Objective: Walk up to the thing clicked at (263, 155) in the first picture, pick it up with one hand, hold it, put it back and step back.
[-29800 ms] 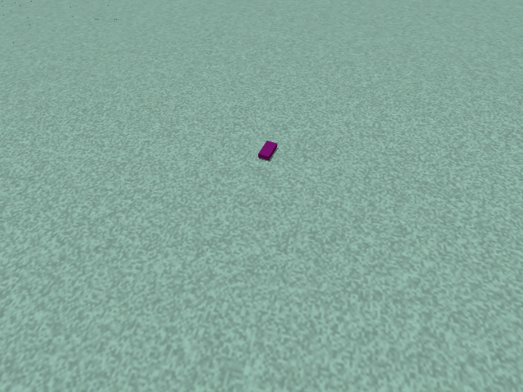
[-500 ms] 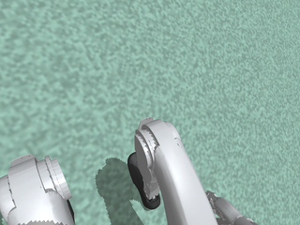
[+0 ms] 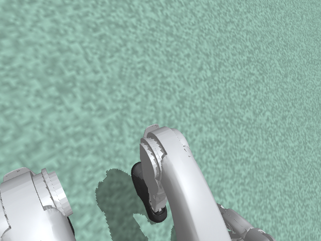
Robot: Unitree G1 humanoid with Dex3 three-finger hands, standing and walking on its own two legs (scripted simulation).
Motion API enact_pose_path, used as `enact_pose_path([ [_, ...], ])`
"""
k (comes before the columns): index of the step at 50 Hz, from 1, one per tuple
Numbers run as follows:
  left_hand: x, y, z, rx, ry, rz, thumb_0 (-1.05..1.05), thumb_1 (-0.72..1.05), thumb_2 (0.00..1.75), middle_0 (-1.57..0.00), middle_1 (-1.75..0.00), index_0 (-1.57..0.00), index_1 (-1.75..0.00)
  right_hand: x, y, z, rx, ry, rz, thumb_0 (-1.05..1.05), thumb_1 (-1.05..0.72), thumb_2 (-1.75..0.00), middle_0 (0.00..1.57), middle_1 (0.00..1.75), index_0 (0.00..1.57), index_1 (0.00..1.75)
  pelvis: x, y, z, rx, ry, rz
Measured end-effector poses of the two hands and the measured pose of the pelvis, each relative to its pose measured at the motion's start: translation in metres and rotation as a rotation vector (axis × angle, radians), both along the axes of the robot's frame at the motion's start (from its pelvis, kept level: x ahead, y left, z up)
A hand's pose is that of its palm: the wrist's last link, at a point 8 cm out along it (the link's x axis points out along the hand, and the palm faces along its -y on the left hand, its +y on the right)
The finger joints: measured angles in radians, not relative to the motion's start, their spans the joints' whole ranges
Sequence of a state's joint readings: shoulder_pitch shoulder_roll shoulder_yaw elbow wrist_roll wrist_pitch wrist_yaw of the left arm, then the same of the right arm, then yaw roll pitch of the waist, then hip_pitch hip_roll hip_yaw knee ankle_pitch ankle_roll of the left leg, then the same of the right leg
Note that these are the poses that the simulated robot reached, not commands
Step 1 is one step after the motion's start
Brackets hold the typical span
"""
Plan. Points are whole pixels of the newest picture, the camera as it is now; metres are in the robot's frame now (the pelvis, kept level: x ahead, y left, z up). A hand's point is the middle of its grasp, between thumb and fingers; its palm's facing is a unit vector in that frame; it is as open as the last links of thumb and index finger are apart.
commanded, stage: rest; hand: left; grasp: from above
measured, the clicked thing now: out of the picture +0.44 +0.35 -0.28
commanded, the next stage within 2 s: open in 0.14 s
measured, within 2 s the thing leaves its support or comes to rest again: neither
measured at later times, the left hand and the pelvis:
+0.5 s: hand out of the picture +0.43 +0.34 -0.24, palm faces -0.44 -0.14 -0.89, open 9.7 cm; pelvis +0.00 +0.00 +0.00, yaw +0 degrees
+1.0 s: hand out of the picture +0.43 +0.34 -0.24, palm faces -0.44 -0.15 -0.89, open 12.7 cm; pelvis +0.00 +0.00 +0.00, yaw -1 degrees
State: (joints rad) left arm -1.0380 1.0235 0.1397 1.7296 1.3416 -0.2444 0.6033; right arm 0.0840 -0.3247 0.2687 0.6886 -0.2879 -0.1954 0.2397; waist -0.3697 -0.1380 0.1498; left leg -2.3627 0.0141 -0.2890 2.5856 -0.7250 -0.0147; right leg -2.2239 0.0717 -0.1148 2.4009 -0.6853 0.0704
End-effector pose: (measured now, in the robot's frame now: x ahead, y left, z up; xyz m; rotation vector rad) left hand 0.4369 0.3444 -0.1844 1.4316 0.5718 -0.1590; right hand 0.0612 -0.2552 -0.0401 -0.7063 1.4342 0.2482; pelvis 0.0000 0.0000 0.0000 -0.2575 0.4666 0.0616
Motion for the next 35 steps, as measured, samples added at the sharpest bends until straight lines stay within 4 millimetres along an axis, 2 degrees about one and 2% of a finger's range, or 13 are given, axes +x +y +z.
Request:
enact_pose_path([
  [17, -0.0008, -0.0001, -0.0008, 0.005, -0.001, 0.003, -0.01, 0.12, 0.24, -0.84, -0.31, -0.86, -0.3, -0.0052, 0.0031, -0.0021, 0.027, 0.004, 0.03, 0.0, -0.91, -0.9, 0.2, 0.3, 0.2, 0.3, -0.0026, -0.0011, -0.0028, 0.0, -0.024, -0.008],
  [24, -0.0032, -0.0019, -0.002, 0.011, 0.006, -0.005, -0.01, 0.13, 0.35, -0.74, -0.39, -0.75, -0.38, -0.0058, 0.0023, -0.0034, 0.037, 0.003, 0.041, 0.0, -0.9, -0.89, 0.2, 0.3, 0.2, 0.3, -0.0032, -0.0027, -0.0033, 0.004, -0.032, -0.009],
  [35, 0.0011, -0.002, -0.0027, 0.014, -0.012, 0.005, 0.0, -0.05, 0.57, -0.53, -0.55, -0.53, -0.56, -0.005, -0.0022, 0.0025, 0.015, 0.001, 0.043, 0.0, -0.9, -0.89, 0.2, 0.3, 0.2, 0.3, -0.0036, -0.0024, -0.0017, -0.001, -0.029, -0.011],
])
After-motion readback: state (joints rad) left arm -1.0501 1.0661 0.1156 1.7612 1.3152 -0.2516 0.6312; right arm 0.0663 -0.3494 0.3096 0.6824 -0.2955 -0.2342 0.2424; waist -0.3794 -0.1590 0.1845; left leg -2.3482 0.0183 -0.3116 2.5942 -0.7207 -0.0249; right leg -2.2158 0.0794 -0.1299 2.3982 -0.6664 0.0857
